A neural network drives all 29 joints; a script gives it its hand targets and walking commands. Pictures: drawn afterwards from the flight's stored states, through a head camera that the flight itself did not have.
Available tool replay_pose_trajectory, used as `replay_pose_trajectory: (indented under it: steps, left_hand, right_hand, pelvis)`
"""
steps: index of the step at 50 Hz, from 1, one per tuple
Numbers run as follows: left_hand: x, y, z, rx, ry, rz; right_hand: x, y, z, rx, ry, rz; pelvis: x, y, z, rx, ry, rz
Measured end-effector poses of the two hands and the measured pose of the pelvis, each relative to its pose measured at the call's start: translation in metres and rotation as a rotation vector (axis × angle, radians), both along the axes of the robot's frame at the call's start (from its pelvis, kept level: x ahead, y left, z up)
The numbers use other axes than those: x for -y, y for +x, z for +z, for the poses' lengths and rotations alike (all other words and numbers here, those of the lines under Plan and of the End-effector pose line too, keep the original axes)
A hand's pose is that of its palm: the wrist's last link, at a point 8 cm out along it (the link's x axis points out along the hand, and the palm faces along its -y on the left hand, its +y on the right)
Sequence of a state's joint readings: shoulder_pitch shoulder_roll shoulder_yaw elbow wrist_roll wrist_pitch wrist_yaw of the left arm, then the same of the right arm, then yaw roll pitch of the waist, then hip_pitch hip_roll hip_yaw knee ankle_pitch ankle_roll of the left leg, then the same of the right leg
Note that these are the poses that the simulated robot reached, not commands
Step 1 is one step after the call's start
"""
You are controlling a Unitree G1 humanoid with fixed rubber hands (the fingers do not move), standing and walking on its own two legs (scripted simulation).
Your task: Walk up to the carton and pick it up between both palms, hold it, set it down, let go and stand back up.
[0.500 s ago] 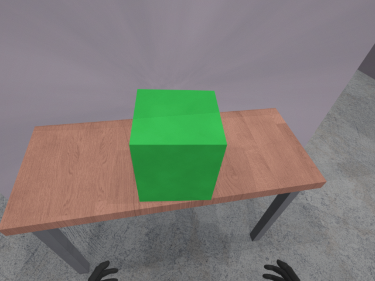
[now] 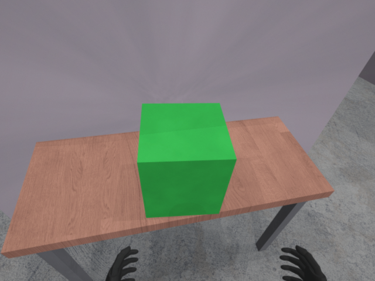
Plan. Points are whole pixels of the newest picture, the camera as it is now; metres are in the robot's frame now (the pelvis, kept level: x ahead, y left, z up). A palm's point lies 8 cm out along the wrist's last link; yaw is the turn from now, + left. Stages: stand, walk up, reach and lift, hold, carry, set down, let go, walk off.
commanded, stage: reach and lift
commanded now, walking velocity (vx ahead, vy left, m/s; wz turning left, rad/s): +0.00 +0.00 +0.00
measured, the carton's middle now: (182, 161) +0.45 +0.03 -0.02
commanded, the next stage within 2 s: none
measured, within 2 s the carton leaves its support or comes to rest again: neither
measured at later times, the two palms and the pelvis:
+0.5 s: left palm out of the picture +0.16 +0.19 -0.07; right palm (308, 276) +0.18 -0.24 -0.06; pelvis +0.01 -0.05 +0.00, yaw +2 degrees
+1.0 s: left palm (89, 247) +0.22 +0.22 -0.03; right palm (293, 238) +0.24 -0.22 -0.03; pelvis +0.03 -0.03 +0.00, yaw +2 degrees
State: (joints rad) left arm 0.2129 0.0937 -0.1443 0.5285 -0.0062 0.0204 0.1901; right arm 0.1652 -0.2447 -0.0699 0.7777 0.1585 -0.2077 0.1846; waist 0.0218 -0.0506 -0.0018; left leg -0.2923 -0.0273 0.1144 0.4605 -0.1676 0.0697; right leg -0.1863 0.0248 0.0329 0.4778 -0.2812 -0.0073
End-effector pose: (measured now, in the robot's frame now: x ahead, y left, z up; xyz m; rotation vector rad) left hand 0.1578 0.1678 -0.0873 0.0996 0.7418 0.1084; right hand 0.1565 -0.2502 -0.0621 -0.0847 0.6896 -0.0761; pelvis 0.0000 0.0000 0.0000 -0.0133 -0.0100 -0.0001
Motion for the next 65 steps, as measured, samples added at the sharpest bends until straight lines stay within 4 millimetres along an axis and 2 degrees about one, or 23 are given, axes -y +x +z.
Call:
replay_pose_trajectory:
  steps: [7,12,17,22,27,39,47,56,65]
  left_hand:
    - [-0.002,0.005,0.014,0.084,0.025,0.023]
    - [-0.005,0.000,0.018,0.115,0.031,0.031]
    - [-0.008,-0.006,0.018,0.150,0.021,0.041]
    - [-0.016,-0.003,0.019,0.211,0.017,0.059]
    - [-0.025,0.010,0.025,0.291,0.017,0.068]
    - [-0.045,0.039,0.047,0.425,0.026,0.055]
    - [-0.051,0.053,0.051,0.413,0.020,0.065]
    - [-0.059,0.076,0.068,0.481,0.005,0.085]
    - [-0.056,0.104,0.093,0.498,0.004,0.086]
  right_hand:
    - [-0.004,0.005,0.000,0.057,0.039,0.017]
    - [-0.015,-0.001,-0.007,0.088,0.077,0.018]
    - [-0.019,-0.002,-0.005,0.144,0.083,0.010]
    - [-0.016,0.009,0.001,0.199,0.069,0.015]
    - [-0.011,0.027,0.010,0.259,0.056,0.018]
    - [-0.025,0.056,0.020,0.368,0.093,0.019]
    - [-0.030,0.078,0.022,0.365,0.099,0.025]
    - [-0.034,0.112,0.051,0.433,0.088,0.046]
    - [-0.034,0.141,0.063,0.416,0.108,0.046]
  pelvis:
    - [0.015,0.010,0.002,0.003,0.005,0.008]
    - [0.026,0.014,0.003,0.014,0.011,0.016]
    - [0.038,0.015,0.002,0.019,0.017,0.027]
    - [0.046,0.013,-0.001,0.016,0.023,0.036]
    - [0.050,0.013,-0.003,0.007,0.026,0.044]
    - [0.041,0.021,-0.003,0.004,0.020,0.046]
    - [0.030,0.024,-0.001,-0.010,0.012,0.039]
    - [0.026,0.033,0.002,-0.021,0.008,0.033]
    - [0.023,0.034,0.006,-0.023,0.007,0.031]
